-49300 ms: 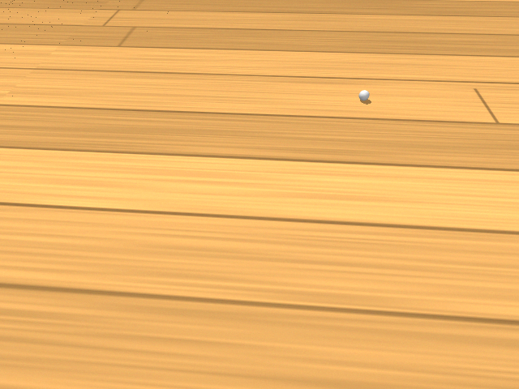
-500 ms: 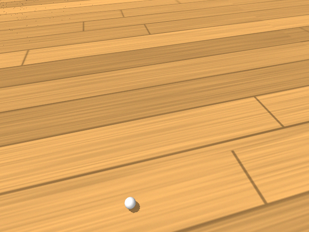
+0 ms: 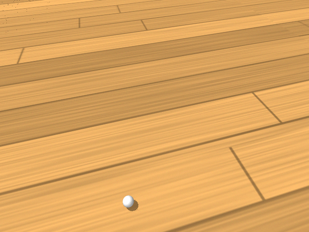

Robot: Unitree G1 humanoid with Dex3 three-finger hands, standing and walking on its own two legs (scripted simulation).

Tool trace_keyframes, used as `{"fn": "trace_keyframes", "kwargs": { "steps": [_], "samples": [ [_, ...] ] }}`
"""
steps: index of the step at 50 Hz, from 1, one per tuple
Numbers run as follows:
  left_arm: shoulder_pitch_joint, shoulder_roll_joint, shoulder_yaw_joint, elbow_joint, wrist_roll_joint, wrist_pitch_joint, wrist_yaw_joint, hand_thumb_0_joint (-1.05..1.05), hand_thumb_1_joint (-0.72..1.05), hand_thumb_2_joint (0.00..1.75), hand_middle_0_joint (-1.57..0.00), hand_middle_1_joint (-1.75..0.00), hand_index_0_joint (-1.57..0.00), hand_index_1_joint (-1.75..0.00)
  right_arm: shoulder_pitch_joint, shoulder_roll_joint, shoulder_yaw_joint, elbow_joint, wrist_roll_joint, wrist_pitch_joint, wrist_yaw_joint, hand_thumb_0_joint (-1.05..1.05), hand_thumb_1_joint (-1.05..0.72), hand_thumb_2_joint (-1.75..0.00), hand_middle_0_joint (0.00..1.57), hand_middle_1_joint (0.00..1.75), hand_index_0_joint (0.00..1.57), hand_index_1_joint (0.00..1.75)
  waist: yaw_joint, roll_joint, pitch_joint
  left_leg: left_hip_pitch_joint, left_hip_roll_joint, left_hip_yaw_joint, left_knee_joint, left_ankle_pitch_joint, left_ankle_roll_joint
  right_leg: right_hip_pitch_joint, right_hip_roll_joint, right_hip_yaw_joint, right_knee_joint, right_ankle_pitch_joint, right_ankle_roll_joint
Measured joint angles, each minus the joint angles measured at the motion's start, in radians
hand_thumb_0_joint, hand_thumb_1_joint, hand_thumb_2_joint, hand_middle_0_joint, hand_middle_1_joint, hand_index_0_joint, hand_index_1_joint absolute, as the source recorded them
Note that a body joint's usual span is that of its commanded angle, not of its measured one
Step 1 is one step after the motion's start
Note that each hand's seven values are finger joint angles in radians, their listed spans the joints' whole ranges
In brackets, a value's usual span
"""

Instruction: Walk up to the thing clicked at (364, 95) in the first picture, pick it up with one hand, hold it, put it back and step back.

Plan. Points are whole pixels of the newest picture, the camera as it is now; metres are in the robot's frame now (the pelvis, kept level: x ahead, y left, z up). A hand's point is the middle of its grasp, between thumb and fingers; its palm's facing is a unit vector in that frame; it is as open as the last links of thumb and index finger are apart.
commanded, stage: stand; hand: left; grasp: from above
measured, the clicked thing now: (128, 201) +0.47 +0.20 -0.75
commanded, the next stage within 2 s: step back in 1.04 s
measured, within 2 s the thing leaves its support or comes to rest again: neither
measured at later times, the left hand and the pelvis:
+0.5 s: hand out of the picture +0.08 +0.24 -0.16, palm faces +0.00 -0.94 -0.33, open 7.4 cm; pelvis +0.01 -0.01 +0.00, yaw +0 degrees
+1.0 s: hand out of the picture +0.09 +0.24 -0.15, palm faces -0.01 -0.94 -0.34, open 7.4 cm; pelvis +0.02 -0.01 +0.00, yaw +0 degrees
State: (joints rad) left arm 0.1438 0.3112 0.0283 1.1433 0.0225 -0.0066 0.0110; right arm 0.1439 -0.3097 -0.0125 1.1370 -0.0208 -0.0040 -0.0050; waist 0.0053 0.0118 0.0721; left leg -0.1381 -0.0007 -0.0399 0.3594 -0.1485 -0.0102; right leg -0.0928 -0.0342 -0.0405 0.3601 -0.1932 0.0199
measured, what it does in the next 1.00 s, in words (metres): stands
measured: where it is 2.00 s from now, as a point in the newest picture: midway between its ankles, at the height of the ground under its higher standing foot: outside the picture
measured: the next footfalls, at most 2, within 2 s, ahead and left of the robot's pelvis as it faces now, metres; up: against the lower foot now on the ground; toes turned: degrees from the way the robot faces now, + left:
right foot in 1.78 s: -0.08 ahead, -0.07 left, +0.00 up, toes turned -2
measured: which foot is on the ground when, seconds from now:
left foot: down 0.00-1.00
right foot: down 0.00-1.00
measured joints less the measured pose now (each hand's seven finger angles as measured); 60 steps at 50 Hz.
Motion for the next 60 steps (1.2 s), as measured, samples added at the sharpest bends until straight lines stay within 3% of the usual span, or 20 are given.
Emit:
{"fn": "trace_keyframes", "kwargs": {
  "steps": [52,58,60],
  "samples": [
    [-0.035,0.02,-0.012,-0.013,-0.006,-0.008,-0.009,0.0,0.9,0.9,-0.2,-0.3,-0.2,-0.3,-0.035,-0.02,0.013,0.001,0.004,-0.005,0.006,0.0,-0.91,-0.89,0.2,0.3,0.2,0.3,-0.003,-0.007,-0.012,0.017,0.014,-0.005,-0.039,-0.008,-0.016,0.016,0.014,-0.006,-0.037,-0.01,-0.014],
    [-0.063,0.032,0.027,-0.073,-0.025,0.007,-0.005,0.0,0.9,0.9,-0.21,-0.3,-0.2,-0.3,-0.075,-0.055,-0.005,-0.064,0.023,0.02,0.013,0.0,-0.91,-0.89,0.2,0.3,0.2,0.3,-0.016,0.009,0.063,-0.111,0.016,-0.009,0.153,-0.05,0.009,-0.062,0.019,-0.014,0.063,-0.036,-0.02],
    [-0.076,0.04,0.035,-0.098,-0.019,0.018,-0.002,0.0,0.9,0.9,-0.21,-0.3,-0.2,-0.3,-0.078,-0.071,-0.016,-0.09,0.021,0.029,0.014,0.0,-0.91,-0.89,0.2,0.3,0.2,0.3,-0.016,0.005,0.088,-0.16,-0.003,-0.007,0.268,-0.122,0.026,-0.092,0.007,-0.01,0.108,-0.05,-0.017]
  ]
}}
